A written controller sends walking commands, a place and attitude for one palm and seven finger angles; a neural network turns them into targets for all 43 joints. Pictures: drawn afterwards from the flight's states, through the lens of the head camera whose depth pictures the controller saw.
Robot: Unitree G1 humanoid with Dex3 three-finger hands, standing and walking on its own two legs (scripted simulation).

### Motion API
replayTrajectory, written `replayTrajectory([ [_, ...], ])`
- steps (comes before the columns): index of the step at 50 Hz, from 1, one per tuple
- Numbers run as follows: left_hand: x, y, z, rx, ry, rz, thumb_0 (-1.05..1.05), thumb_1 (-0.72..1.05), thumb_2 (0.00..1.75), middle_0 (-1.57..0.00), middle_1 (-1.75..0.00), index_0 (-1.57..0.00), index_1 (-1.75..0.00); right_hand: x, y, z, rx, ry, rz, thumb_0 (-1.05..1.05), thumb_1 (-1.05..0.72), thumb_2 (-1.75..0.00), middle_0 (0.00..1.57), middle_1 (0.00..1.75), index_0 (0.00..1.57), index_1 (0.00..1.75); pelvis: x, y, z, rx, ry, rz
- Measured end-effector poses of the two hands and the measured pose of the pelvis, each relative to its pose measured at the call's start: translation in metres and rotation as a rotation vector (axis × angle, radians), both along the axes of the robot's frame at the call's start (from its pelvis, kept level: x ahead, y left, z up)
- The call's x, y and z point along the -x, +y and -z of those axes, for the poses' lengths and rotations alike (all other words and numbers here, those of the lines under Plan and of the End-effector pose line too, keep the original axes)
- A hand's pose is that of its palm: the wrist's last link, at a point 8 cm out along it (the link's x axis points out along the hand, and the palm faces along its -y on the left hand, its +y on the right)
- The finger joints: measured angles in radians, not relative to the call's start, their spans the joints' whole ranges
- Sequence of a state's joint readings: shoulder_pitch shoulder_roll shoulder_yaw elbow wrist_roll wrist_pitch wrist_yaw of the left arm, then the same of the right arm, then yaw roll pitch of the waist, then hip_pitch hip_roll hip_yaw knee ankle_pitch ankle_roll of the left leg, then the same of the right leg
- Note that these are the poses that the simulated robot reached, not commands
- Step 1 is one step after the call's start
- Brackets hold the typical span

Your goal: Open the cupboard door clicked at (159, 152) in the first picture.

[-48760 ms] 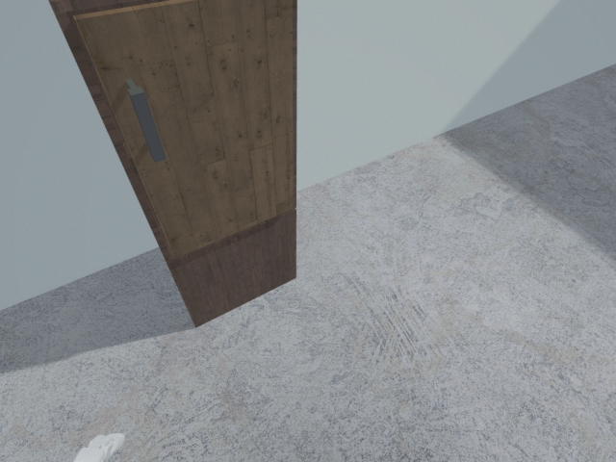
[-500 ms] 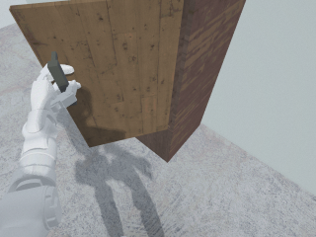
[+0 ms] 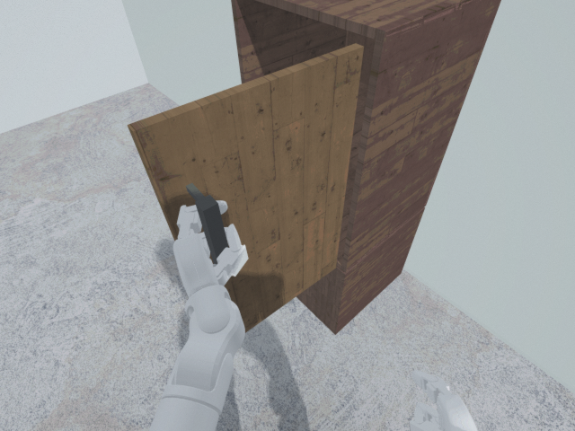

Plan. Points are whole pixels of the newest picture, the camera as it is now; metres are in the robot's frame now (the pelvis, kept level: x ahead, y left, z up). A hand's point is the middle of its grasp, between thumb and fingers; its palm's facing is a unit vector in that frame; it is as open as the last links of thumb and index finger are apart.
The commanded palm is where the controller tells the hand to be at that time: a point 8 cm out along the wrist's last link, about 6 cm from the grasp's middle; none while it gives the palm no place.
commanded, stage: pull the door open along its arc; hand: left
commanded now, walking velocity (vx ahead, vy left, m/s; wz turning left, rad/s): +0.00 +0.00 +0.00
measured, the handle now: (208, 228) +0.38 +0.14 +0.10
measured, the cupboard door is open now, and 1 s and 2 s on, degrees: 87 94 99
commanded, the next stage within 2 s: open thumb and fingers to let go in 0.12 s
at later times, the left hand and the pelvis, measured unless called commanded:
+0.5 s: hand (260, 262) +0.32 +0.05 +0.10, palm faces +0.40 -0.92 -0.03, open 7.4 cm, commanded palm +0.26 +0.09 +0.10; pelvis +0.01 -0.02 +0.01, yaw +2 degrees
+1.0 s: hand (257, 268) +0.31 +0.06 +0.10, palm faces +0.34 -0.94 -0.02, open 14.9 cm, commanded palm +0.26 +0.09 +0.10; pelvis +0.01 -0.01 +0.00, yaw +1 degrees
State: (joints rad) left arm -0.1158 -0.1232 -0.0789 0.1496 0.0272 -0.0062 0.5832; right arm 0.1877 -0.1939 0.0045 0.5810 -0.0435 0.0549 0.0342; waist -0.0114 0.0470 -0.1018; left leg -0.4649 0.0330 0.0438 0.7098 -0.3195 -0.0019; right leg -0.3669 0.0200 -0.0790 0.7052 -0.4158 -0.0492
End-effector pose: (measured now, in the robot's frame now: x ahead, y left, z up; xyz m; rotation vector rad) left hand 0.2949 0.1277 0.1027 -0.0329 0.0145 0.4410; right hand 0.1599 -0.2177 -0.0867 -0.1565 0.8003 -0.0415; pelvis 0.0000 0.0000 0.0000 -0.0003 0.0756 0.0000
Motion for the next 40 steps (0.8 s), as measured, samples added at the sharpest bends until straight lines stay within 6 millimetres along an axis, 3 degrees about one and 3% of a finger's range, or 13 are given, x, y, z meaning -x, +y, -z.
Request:
replayTrajectory([
  [11, 0.034, -0.046, -0.002, -0.049, 0.023, 0.106, 0.00, 0.68, 0.74, -0.34, -1.33, -0.36, -1.34, -0.003, -0.014, -0.002, -0.004, -0.001, -0.005, 0.01, -0.91, -0.90, 0.20, 0.30, 0.20, 0.30, 0.001, -0.019, -0.005, -0.004, -0.067, -0.023],
  [20, 0.020, -0.037, -0.001, -0.034, 0.047, 0.021, 0.00, 0.60, 0.76, -0.37, -1.33, -0.40, -1.33, -0.009, -0.019, 0.003, 0.025, 0.047, -0.027, 0.01, -0.91, -0.90, 0.20, 0.30, 0.20, 0.30, 0.000, -0.025, -0.007, -0.010, -0.060, -0.038],
  [25, 0.019, -0.033, 0.000, -0.041, 0.043, 0.031, 0.01, 0.41, 0.69, -0.36, -1.30, -0.41, -1.30, -0.014, -0.016, 0.003, 0.011, 0.048, -0.027, 0.01, -0.91, -0.90, 0.20, 0.30, 0.20, 0.30, -0.005, -0.023, -0.007, -0.017, -0.044, -0.033],
  [35, 0.025, -0.028, 0.005, -0.042, 0.044, 0.057, 0.00, -0.17, 0.44, -0.33, -1.23, -0.35, -1.23, -0.020, -0.007, 0.004, 0.003, 0.036, -0.025, 0.01, -0.91, -0.90, 0.20, 0.30, 0.20, 0.30, -0.011, -0.016, -0.004, -0.015, -0.039, -0.029],
  [40, 0.024, -0.027, 0.005, -0.042, 0.039, 0.071, 0.00, -0.36, 0.36, -0.30, -1.15, -0.33, -1.15, -0.022, -0.003, 0.003, 0.006, 0.026, -0.024, 0.01, -0.91, -0.90, 0.20, 0.30, 0.20, 0.30, -0.010, -0.012, -0.003, -0.011, -0.039, -0.027],
])
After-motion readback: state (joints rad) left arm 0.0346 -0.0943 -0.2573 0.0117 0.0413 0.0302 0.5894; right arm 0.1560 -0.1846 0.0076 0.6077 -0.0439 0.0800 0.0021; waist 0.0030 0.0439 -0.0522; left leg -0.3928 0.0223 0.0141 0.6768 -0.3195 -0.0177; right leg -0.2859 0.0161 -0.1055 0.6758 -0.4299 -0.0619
